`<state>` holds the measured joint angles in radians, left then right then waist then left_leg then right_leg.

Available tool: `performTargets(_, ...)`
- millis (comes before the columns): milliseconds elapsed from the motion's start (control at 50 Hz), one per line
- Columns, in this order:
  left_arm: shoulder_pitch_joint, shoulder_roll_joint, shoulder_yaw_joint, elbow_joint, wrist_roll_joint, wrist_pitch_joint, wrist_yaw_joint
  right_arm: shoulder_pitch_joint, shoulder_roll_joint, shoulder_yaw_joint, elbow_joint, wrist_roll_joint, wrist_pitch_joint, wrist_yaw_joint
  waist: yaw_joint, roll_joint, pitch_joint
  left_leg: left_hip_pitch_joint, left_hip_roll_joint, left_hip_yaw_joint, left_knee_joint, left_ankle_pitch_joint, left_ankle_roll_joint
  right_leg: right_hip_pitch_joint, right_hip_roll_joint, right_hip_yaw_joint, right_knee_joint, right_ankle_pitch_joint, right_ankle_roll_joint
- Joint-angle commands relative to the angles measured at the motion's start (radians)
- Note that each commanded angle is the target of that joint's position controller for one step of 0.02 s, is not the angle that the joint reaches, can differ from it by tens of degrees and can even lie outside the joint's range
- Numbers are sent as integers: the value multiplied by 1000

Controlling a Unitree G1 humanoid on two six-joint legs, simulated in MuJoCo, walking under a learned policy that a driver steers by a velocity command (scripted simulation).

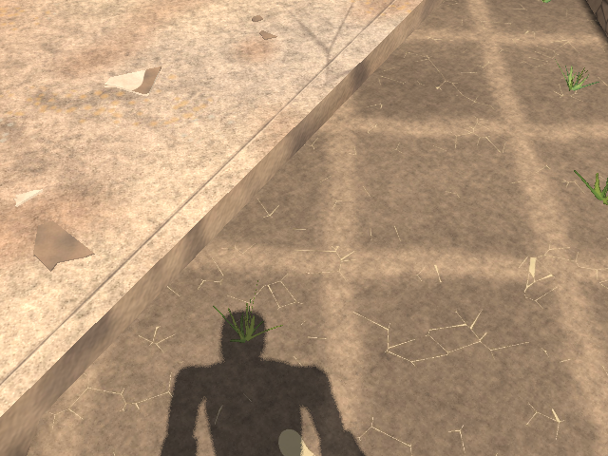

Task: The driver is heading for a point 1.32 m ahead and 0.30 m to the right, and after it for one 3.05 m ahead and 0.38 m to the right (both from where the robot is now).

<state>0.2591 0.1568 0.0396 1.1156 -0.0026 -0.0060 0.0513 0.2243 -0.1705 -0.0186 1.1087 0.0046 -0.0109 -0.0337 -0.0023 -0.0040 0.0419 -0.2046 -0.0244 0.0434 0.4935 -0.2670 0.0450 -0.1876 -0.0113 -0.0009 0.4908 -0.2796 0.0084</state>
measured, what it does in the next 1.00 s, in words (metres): walks ahead: right foot, then left foot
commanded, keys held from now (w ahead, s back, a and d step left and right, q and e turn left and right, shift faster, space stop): w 1.00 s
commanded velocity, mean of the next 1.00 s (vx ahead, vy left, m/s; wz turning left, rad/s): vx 0.40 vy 0.00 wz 0.00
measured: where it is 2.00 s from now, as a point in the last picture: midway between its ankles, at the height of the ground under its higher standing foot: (336, 293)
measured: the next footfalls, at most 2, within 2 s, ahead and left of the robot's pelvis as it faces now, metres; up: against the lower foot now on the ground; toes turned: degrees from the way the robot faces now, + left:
right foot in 0.32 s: +0.11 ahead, -0.16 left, +0.00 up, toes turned -3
left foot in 0.84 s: +0.49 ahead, +0.06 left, +0.00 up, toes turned +3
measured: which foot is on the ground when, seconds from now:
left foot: down 0.00-0.32, up 0.34-0.82, down 0.84-1.00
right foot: down 0.00-0.02, up 0.04-0.30, down 0.32-0.84, up 0.86-1.00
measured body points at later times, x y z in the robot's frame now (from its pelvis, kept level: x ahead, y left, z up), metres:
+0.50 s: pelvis +0.12 -0.08 +0.01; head +0.11 -0.10 +0.46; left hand +0.06 +0.15 -0.13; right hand +0.22 -0.34 -0.13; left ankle +0.15 +0.08 -0.65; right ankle +0.07 -0.16 -0.74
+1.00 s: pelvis +0.40 -0.02 +0.00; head +0.43 -0.02 +0.45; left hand +0.45 +0.24 -0.14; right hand +0.48 -0.28 -0.13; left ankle +0.45 +0.06 -0.74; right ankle +0.33 -0.17 -0.63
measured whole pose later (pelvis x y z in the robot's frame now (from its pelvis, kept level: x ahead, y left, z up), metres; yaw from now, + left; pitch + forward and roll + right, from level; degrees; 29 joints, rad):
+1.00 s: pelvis +0.40 -0.02 +0.00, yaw +0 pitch +1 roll +1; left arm 0.27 0.24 0.06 0.98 -0.03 -0.11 0.01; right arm 0.19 -0.23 -0.06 0.99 0.00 -0.10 0.04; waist -0.01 -0.03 0.03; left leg -0.29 -0.06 0.09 0.40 -0.14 0.08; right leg -0.49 -0.09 0.03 1.25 -0.32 -0.06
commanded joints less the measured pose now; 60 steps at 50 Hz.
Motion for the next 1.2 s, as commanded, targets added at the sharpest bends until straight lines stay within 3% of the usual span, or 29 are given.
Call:
performTargets(20, 62, 77, 14, -11, -9, -6, 5, 83, -147, -36, -7, 15, -1, -7, -18, 68, 29, -22, 100, -152, -176, -399, 84, -114, 47, -59, 43, -216, -44)
performTargets(60, -5, 54, 8, -53, -12, -29, -1, 150, -204, -57, -6, 21, -16, -6, -53, 173, 85, -11, 300, -437, -332, -633, 192, -271, 31, -74, 255, -211, -58)
performTargets(100, -59, 81, 18, -83, -22, -53, -15, 153, -207, -64, -19, 2, -44, -6, -60, 149, 123, -1, 413, -591, -398, -544, 258, -413, -42, 13, 495, -247, -77)
performTargets(160, -38, 101, 33, -83, -31, -78, -29, 84, -166, -55, -58, 20, -70, 4, -14, 83, 68, 69, 342, -428, -375, -324, 181, -451, -98, 33, 440, -183, -89)
performTargets(220, -31, 66, 30, -71, -28, -88, -34, 78, -199, -62, -66, 26, -59, 6, 4, 110, 28, -44, 230, -227, -335, -194, 138, -207, -33, -67, 197, -102, -62)
performTargets(260, 49, 62, 34, -38, -26, -84, -39, 80, -216, -66, -68, 39, -50, 9, 46, 97, 18, -159, 202, -177, -260, -246, 137, -16, 20, -131, 68, 6, -48)
performTargets(300, 194, 86, 46, 10, -24, -75, -37, 55, -179, -56, -82, 38, -51, 12, 106, 45, 4, -281, 160, -145, -105, -260, 106, 158, 25, -104, 11, -2, -58)
performTargets(320, 310, 158, 64, 21, -17, -81, -31, 16, -105, -35, -103, 24, -57, 20, 150, -149, -19, -403, 77, -24, 255, -156, 42, 257, -171, 181, -141, -142, -118)
performTargets(340, 403, 268, 76, 21, -4, -95, -43, -3, -48, -24, -149, 23, -77, 19, 147, -340, -41, -645, -27, -4, 559, -272, 26, 355, -380, 646, -330, -348, -259)
performTargets(360, 349, 237, 59, 20, 10, -115, -49, -24, -86, -30, -165, 40, -93, 23, 111, -243, -10, -732, 39, -118, 754, -243, 53, 285, -437, 770, -361, -518, -310)
performTargets(380, 244, 182, 39, -16, 5, -128, -56, -45, -120, -34, -179, 48, -103, 32, 72, -154, 49, -789, 89, -137, 798, -125, 74, 233, -402, 673, -355, -502, -275)
performTargets(420, 102, 153, 20, -61, -1, -128, -70, -20, -148, -48, -156, 22, -106, 30, 9, -75, 47, -693, 145, -120, 703, 53, 68, 138, -297, 418, -358, -211, -194)
performTargets(480, 167, 118, 5, -48, 9, -118, -63, -34, -134, -55, -145, 15, -87, 33, 13, -87, 34, -589, 151, -71, 576, 167, 28, 100, -210, 202, -371, 102, -165)
performTargets(620, 256, 160, 10, -54, 4, -106, -32, -302, -92, -38, -239, 21, -79, 49, 67, -75, 70, -553, 107, -20, 198, 359, -8, 135, -192, 78, -411, 277, -171)
performTargets(740, 299, 172, 26, -37, -8, -86, -27, -426, -101, -26, -299, 28, -96, 87, 72, -80, 111, -531, 84, -3, 51, 287, 37, 295, -249, 38, -340, 416, -170)
performTargets(780, 266, 201, 36, -48, -5, -80, -26, -362, -140, -42, -296, 25, -102, 90, 18, -116, 46, -380, 35, 33, 33, 212, 67, 326, -254, 23, -232, 732, -153)
performTargets(800, 249, 214, 41, -53, -3, -74, -26, -258, -176, -61, -272, 25, -103, 86, -39, -145, -27, -233, -6, 60, 37, 186, 88, 326, -244, 9, -110, 936, -140)
performTargets(820, 222, 209, 37, -64, 2, -68, -28, -61, -225, -87, -214, 29, -101, 79, -132, -147, -136, 23, -20, 60, 30, 212, 120, 246, -201, -23, 103, 1003, -112)
performTargets(840, 207, 182, 23, -95, 14, -72, -34, 144, -302, -110, -170, 14, -96, 66, -196, -50, -291, 386, 179, -174, 66, 188, 186, -27, -144, -43, 433, 682, -81)
performTargets(860, 350, 11, -24, -99, 1, -99, -54, 223, -356, -114, -144, -4, -92, 69, -99, 252, -484, 718, 441, -720, -82, -27, 366, -408, 67, 28, 806, -191, -22)
performTargets(880, 264, 106, -1, -93, -33, -132, -60, 207, -262, -90, -139, -1, -90, 67, -138, 190, -453, 674, 408, -806, -195, -95, 327, -516, 43, 167, 940, -262, -50)
performTargets(900, 145, 168, 16, -139, -54, -146, -59, 93, -213, -75, -157, 8, -94, 64, -117, 166, -270, 519, 375, -621, -208, -21, 272, -596, -15, 123, 959, -195, -67)
performTargets(920, 78, 184, 19, -158, -49, -149, -48, -10, -174, -60, -183, 6, -101, 67, -76, 42, -188, 328, 343, -481, -235, 100, 239, -544, -75, 98, 907, -90, -72)
performTargets(940, 53, 185, 32, -162, -32, -140, -37, -64, -140, -50, -187, -5, -107, 73, -37, 2, -128, 171, 305, -380, -262, 191, 218, -484, -109, 82, 845, -35, -71)
performTargets(960, 86, 161, 34, -161, -23, -123, -34, -77, -118, -41, -178, -16, -111, 76, 6, 24, -111, 79, 271, -313, -293, 209, 205, -413, -138, 91, 805, -2, -74)
performTargets(1000, 111, 114, 32, -165, -24, -96, -29, -50, -127, -41, -155, -11, -112, 74, 33, 56, -70, -11, 247, -247, -346, 216, 211, -380, -154, 79, 734, 4, -71)
performTargets(1040, 45, 123, 34, -198, -17, -83, -26, -16, -162, -45, -139, -10, -114, 60, 37, 55, -21, -47, 244, -203, -382, 248, 218, -438, -168, 66, 643, 61, -49)
performTargets(1100, -85, 135, 35, -245, -2, -85, -32, 44, -188, -50, -127, -6, -105, 39, 6, 42, 2, -5, 227, -155, -390, 295, 201, -520, -167, 48, 442, 240, -23)
performTargets(1200, -281, 119, 19, -295, -15, -94, -55, 145, -216, -54, -107, 10, -95, 31, -61, 49, 27, 68, 205, -92, -383, 268, 157, -455, -98, -13, 140, 399, -22)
